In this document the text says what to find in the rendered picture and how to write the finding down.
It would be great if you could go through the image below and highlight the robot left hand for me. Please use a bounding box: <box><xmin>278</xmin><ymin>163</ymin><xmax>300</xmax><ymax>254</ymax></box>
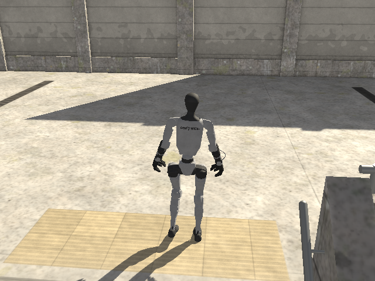
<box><xmin>152</xmin><ymin>158</ymin><xmax>166</xmax><ymax>172</ymax></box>

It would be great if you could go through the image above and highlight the robot right forearm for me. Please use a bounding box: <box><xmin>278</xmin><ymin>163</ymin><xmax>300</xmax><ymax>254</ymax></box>
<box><xmin>212</xmin><ymin>143</ymin><xmax>223</xmax><ymax>166</ymax></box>

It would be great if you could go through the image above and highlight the right robot upper arm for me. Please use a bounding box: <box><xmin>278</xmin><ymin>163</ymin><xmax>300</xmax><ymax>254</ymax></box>
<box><xmin>203</xmin><ymin>119</ymin><xmax>217</xmax><ymax>152</ymax></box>

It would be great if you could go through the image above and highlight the robot foot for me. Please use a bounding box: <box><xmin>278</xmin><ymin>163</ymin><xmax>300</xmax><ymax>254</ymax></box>
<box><xmin>193</xmin><ymin>227</ymin><xmax>202</xmax><ymax>242</ymax></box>
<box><xmin>168</xmin><ymin>225</ymin><xmax>179</xmax><ymax>238</ymax></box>

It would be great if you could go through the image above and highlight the right robot foot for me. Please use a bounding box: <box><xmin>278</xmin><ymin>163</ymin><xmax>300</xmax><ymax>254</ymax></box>
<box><xmin>193</xmin><ymin>227</ymin><xmax>202</xmax><ymax>242</ymax></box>

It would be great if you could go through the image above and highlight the robot left forearm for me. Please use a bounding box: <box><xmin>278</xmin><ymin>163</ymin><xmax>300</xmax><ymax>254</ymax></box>
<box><xmin>155</xmin><ymin>140</ymin><xmax>166</xmax><ymax>162</ymax></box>

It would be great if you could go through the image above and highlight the robot right hand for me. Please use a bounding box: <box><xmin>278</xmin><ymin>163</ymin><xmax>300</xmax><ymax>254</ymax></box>
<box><xmin>210</xmin><ymin>164</ymin><xmax>224</xmax><ymax>177</ymax></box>

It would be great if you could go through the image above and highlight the left robot foot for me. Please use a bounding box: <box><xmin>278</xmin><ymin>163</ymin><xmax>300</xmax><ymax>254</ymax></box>
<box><xmin>168</xmin><ymin>225</ymin><xmax>179</xmax><ymax>238</ymax></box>

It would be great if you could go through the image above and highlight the left robot upper arm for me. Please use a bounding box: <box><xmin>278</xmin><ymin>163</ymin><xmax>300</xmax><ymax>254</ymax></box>
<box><xmin>161</xmin><ymin>117</ymin><xmax>179</xmax><ymax>149</ymax></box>

